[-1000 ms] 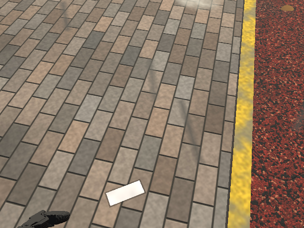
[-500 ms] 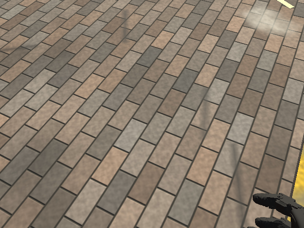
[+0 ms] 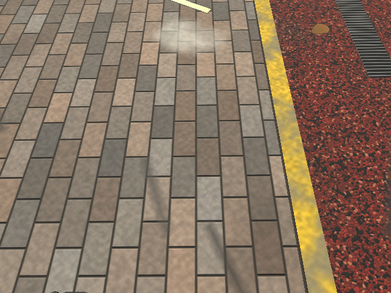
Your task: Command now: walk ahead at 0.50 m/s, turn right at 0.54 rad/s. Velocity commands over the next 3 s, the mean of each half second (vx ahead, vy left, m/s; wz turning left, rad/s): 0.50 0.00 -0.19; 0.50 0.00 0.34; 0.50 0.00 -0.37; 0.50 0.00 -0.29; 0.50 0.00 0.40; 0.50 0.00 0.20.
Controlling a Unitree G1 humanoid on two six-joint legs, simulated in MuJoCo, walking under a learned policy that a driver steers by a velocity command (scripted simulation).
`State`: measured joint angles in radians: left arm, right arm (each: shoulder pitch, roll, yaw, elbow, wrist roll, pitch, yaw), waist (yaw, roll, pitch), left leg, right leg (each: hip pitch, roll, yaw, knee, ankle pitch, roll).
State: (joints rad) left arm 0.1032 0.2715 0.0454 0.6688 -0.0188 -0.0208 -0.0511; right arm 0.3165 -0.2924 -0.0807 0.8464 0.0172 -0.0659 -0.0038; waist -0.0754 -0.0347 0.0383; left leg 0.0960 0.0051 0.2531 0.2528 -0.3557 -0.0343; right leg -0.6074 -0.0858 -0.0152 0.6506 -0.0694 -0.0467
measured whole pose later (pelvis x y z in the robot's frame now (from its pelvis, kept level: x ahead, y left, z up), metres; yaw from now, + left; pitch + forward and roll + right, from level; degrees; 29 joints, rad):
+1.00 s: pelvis +0.58 +0.00 +0.01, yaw +9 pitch +2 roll +1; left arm 0.11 0.28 0.03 0.70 0.00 -0.09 -0.02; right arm 0.30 -0.29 -0.04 0.75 0.01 -0.06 0.00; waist -0.07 -0.04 0.02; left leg -0.06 -0.11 -0.10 0.30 -0.27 0.08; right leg -0.62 -0.07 0.05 0.57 0.09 0.03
